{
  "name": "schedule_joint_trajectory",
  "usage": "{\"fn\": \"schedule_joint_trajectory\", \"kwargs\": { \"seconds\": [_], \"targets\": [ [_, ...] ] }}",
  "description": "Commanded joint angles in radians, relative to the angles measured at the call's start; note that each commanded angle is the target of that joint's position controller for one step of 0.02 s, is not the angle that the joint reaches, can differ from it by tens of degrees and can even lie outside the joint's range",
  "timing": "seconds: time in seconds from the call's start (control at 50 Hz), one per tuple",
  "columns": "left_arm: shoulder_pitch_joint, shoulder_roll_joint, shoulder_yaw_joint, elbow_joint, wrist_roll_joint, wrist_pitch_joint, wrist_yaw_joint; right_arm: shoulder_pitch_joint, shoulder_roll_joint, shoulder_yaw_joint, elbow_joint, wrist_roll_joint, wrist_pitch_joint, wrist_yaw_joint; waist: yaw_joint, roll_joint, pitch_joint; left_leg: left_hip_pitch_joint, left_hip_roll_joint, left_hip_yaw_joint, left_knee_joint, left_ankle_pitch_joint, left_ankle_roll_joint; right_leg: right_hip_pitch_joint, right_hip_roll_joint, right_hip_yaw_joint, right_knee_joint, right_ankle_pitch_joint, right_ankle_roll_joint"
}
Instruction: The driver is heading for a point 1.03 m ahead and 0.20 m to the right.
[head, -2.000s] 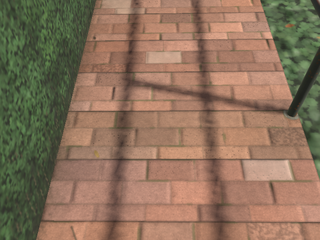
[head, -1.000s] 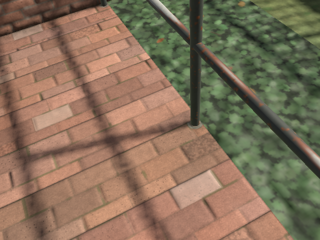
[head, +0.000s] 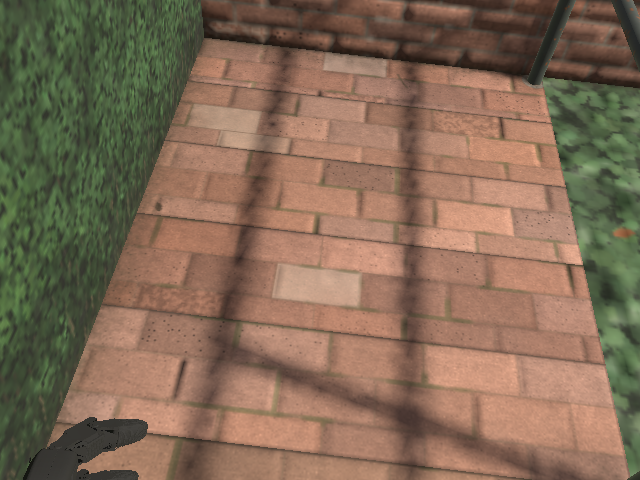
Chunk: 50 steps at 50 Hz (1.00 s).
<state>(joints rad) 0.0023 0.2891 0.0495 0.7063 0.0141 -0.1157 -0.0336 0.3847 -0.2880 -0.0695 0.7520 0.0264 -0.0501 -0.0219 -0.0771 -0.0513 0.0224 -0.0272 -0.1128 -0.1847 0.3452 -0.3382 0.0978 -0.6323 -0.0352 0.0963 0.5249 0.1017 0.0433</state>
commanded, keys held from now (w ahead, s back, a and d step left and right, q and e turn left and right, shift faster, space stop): w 0.64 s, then w+e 0.36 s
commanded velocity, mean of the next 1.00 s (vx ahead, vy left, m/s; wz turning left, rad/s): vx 0.50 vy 0.00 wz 0.00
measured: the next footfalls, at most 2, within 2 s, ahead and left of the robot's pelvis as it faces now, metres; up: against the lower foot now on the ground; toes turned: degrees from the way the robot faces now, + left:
right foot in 0.10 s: +0.27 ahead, -0.14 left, +0.00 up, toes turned +5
left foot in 0.56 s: +0.48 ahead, +0.13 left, +0.00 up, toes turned +6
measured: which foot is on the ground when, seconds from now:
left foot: down 0.00-0.12, up 0.14-0.54, down 0.56-1.00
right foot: up 0.00-0.08, down 0.10-0.56, up 0.58-1.00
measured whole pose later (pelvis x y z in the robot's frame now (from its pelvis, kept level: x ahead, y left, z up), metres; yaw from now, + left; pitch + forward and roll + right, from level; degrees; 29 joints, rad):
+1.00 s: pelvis +0.56 -0.01 +0.00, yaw -3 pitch +1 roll +1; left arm 0.13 0.29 0.03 0.66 0.00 -0.05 -0.07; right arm 0.38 -0.34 -0.04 0.87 0.00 -0.08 -0.02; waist -0.06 -0.04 0.02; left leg 0.09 0.05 0.16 0.22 -0.32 -0.04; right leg -0.63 -0.04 0.01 0.65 0.01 -0.01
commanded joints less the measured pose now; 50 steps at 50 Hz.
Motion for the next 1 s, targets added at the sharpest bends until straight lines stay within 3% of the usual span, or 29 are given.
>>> {"fn": "schedule_joint_trajectory", "kwargs": {
  "seconds": [0.02, 0.06, 0.08, 0.1, 0.12, 0.14, 0.16, 0.18, 0.2, 0.24, 0.26, 0.3, 0.36, 0.42, 0.46, 0.5, 0.54, 0.56, 0.58, 0.6, 0.62, 0.66, 0.68, 0.74, 0.78, 0.84, 0.92, 0.96, 1.0],
  "targets": [
    [-0.118, 0.095, 0.023, -0.095, 0.010, -0.039, -0.013, 0.056, -0.140, -0.036, -0.010, -0.013, 0.002, -0.008, -0.010, 0.169, 0.029, 0.018, 0.267, -0.172, 0.000, 0.353, 0.093, 0.002, 0.022, -0.036, -0.033, -0.051, -0.030],
    [-0.039, 0.116, 0.035, -0.083, 0.006, -0.045, -0.010, 0.046, -0.146, -0.038, 0.000, -0.014, 0.007, -0.006, 0.038, 0.193, 0.000, 0.021, 0.274, -0.174, 0.075, 0.579, 0.067, 0.126, 0.053, -0.073, -0.038, -0.163, -0.067],
    [0.086, 0.155, 0.058, -0.054, -0.002, -0.047, -0.008, 0.015, -0.150, -0.035, -0.006, -0.018, 0.006, -0.005, 0.114, 0.182, -0.073, 0.006, 0.238, -0.138, 0.212, 0.764, 0.040, 0.296, 0.070, -0.091, -0.065, -0.128, -0.106],
    [0.266, 0.198, 0.071, -0.025, 0.011, -0.049, -0.003, -0.023, -0.125, -0.019, -0.028, -0.029, 0.003, -0.001, 0.204, 0.153, -0.224, -0.135, 0.186, -0.098, 0.453, 0.716, 0.006, 0.598, -0.029, -0.001, -0.011, -0.096, -0.175],
    [0.419, 0.280, 0.093, 0.008, 0.019, -0.038, 0.003, 0.144, -0.031, 0.007, -0.014, -0.021, -0.010, 0.004, 0.171, -0.087, -0.417, -0.458, 0.034, -0.014, 0.867, 0.273, -0.067, 1.004, -0.272, 0.417, -0.011, -0.217, -0.342],
    [0.459, 0.225, 0.082, 0.052, -0.012, -0.029, -0.007, 0.239, -0.034, 0.019, 0.020, 0.008, -0.022, 0.010, 0.151, -0.278, -0.479, -0.644, -0.003, -0.028, 1.059, -0.220, -0.082, 1.094, -0.388, 0.781, -0.195, -0.421, -0.408],
    [0.385, 0.146, 0.062, 0.038, -0.038, -0.016, 0.004, 0.119, -0.130, -0.001, 0.008, 0.031, -0.026, 0.008, 0.170, -0.139, -0.281, -0.748, 0.071, -0.015, 1.150, -0.161, -0.083, 0.962, -0.351, 0.677, -0.224, -0.582, -0.358],
    [0.302, 0.119, 0.050, 0.023, -0.026, 0.002, 0.017, -0.034, -0.162, -0.004, -0.032, 0.024, -0.035, 0.008, 0.179, -0.030, -0.150, -0.748, 0.115, 0.031, 1.126, -0.083, -0.079, 0.780, -0.303, 0.499, -0.238, -0.504, -0.319],
    [0.250, 0.110, 0.038, 0.022, -0.008, 0.010, 0.020, -0.108, -0.150, -0.004, -0.054, 0.003, -0.042, 0.009, 0.145, 0.033, -0.056, -0.718, 0.148, 0.057, 1.059, -0.046, -0.077, 0.614, -0.260, 0.390, -0.265, -0.373, -0.306],
    [0.210, 0.088, 0.024, 0.027, 0.006, 0.010, 0.021, -0.088, -0.107, -0.003, -0.048, -0.003, -0.038, 0.015, 0.079, -0.008, -0.014, -0.627, 0.199, 0.073, 0.950, -0.025, -0.070, 0.467, -0.199, 0.268, -0.317, -0.234, -0.293],
    [0.209, 0.085, 0.022, 0.037, -0.002, 0.007, 0.019, -0.066, -0.079, 0.004, -0.041, 0.001, -0.034, 0.017, 0.061, -0.028, -0.012, -0.608, 0.210, 0.090, 0.886, -0.024, -0.071, 0.440, -0.181, 0.221, -0.334, -0.184, -0.295],
    [0.212, 0.115, 0.028, 0.050, -0.017, -0.002, 0.017, -0.100, -0.049, 0.023, -0.060, -0.019, -0.027, 0.018, 0.059, -0.042, 0.014, -0.575, 0.230, 0.133, 0.704, 0.011, -0.097, 0.394, -0.158, 0.126, -0.364, -0.103, -0.303],
    [0.224, 0.164, 0.040, 0.056, -0.019, 0.001, 0.016, -0.204, -0.026, 0.046, -0.090, -0.031, -0.039, 0.025, 0.099, -0.030, 0.012, -0.464, 0.223, 0.176, 0.416, 0.188, -0.120, 0.364, -0.115, 0.025, -0.383, -0.083, -0.293],
    [0.297, 0.195, 0.046, 0.080, -0.033, 0.007, 0.007, -0.297, -0.057, 0.046, -0.119, -0.006, -0.047, 0.033, 0.146, -0.017, 0.022, -0.453, 0.191, 0.179, 0.258, 0.325, -0.122, 0.468, -0.141, 0.039, -0.371, -0.114, -0.282],
    [0.335, 0.215, 0.049, 0.090, -0.034, 0.014, -0.001, -0.344, -0.083, 0.043, -0.136, -0.014, -0.045, 0.040, 0.162, 0.018, 0.022, -0.429, 0.175, 0.185, 0.206, 0.336, -0.110, 0.523, -0.165, 0.052, -0.349, -0.125, -0.270],
    [0.325, 0.211, 0.044, 0.099, -0.029, 0.021, -0.001, -0.303, -0.121, 0.028, -0.125, -0.015, -0.039, 0.046, 0.118, -0.007, 0.013, -0.350, 0.162, 0.182, 0.162, 0.298, -0.078, 0.561, -0.172, 0.045, -0.282, -0.071, -0.233],
    [0.318, 0.170, 0.024, 0.099, -0.018, 0.027, 0.000, -0.109, -0.194, -0.007, -0.076, -0.034, -0.038, 0.037, 0.015, 0.010, -0.103, -0.094, 0.146, 0.210, 0.152, 0.228, -0.027, 0.518, -0.086, -0.026, -0.009, 0.111, -0.180],
    [0.318, 0.109, -0.004, 0.075, -0.001, 0.020, 0.003, 0.052, -0.268, -0.026, -0.059, -0.045, -0.032, 0.022, -0.050, 0.134, -0.230, 0.133, 0.326, -0.004, 0.158, 0.208, 0.047, 0.365, -0.022, -0.071, 0.293, -0.094, -0.132],
    [0.429, 0.030, -0.030, 0.048, -0.025, 0.000, 0.003, 0.089, -0.343, -0.039, -0.047, -0.068, -0.028, 0.027, 0.014, 0.399, -0.324, 0.335, 0.534, -0.508, -0.007, 0.022, 0.232, 0.043, 0.139, -0.068, 0.622, -0.668, -0.066],
    [0.376, 0.121, -0.014, 0.058, -0.060, -0.012, 0.002, 0.113, -0.255, -0.026, -0.018, -0.041, -0.032, 0.037, -0.021, 0.252, -0.265, 0.320, 0.521, -0.579, -0.086, -0.167, 0.220, -0.102, 0.103, 0.069, 0.732, -0.739, -0.067],
    [0.304, 0.157, -0.007, 0.036, -0.072, -0.015, 0.001, 0.052, -0.220, -0.017, -0.023, -0.035, -0.037, 0.038, -0.014, 0.214, -0.137, 0.247, 0.489, -0.428, -0.085, -0.130, 0.172, -0.177, 0.054, 0.047, 0.739, -0.659, -0.079],
    [0.240, 0.162, -0.005, 0.032, -0.031, 0.000, 0.010, -0.082, -0.168, -0.002, -0.035, -0.042, -0.045, 0.041, 0.037, 0.108, -0.033, 0.045, 0.430, -0.221, -0.113, 0.138, 0.138, -0.108, -0.031, 0.010, 0.625, -0.496, -0.076],
    [0.240, 0.152, -0.002, 0.026, -0.019, 0.018, 0.004, -0.106, -0.154, 0.005, -0.037, -0.051, -0.049, 0.031, 0.062, 0.127, -0.026, -0.014, 0.419, -0.170, -0.138, 0.226, 0.127, -0.047, -0.044, 0.030, 0.593, -0.441, -0.071],
    [0.264, 0.101, -0.009, 0.015, -0.009, 0.050, 0.001, -0.094, -0.199, -0.004, -0.005, -0.056, -0.063, 0.022, 0.086, 0.137, -0.021, -0.075, 0.406, -0.011, -0.206, 0.321, 0.128, -0.023, -0.037, 0.037, 0.542, -0.341, -0.040],
    [0.229, 0.100, -0.003, -0.009, -0.007, 0.061, 0.001, -0.078, -0.198, -0.004, 0.015, -0.054, -0.066, 0.015, 0.078, 0.133, 0.006, -0.085, 0.397, 0.067, -0.245, 0.302, 0.117, -0.058, -0.030, 0.038, 0.491, -0.232, -0.017],
    [0.174, 0.077, -0.001, -0.048, -0.009, 0.054, -0.003, -0.087, -0.202, -0.004, 0.027, -0.055, -0.065, 0.006, 0.065, 0.154, 0.024, -0.093, 0.349, 0.201, -0.244, 0.341, 0.067, -0.053, -0.018, -0.022, 0.344, -0.075, -0.004],
    [0.063, 0.052, -0.005, -0.105, -0.010, 0.044, -0.026, -0.027, -0.229, -0.010, 0.061, -0.042, -0.060, 0.005, 0.022, 0.159, 0.059, -0.046, 0.379, 0.260, -0.228, 0.314, 0.042, -0.012, -0.009, -0.071, 0.163, 0.003, -0.030],
    [0.036, 0.067, 0.000, -0.131, -0.024, 0.047, -0.040, -0.041, -0.249, -0.018, 0.069, -0.026, -0.043, 0.000, 0.035, 0.160, 0.076, 0.027, 0.424, 0.260, -0.198, 0.323, 0.027, -0.044, -0.022, -0.060, 0.123, -0.077, -0.055],
    [0.044, 0.067, -0.002, -0.147, -0.011, 0.049, -0.048, -0.042, -0.255, -0.022, 0.069, -0.009, -0.033, 0.002, 0.042, 0.175, 0.078, 0.098, 0.443, 0.302, -0.132, 0.471, 0.021, -0.043, -0.011, -0.106, 0.106, -0.165, -0.084]
  ]
}}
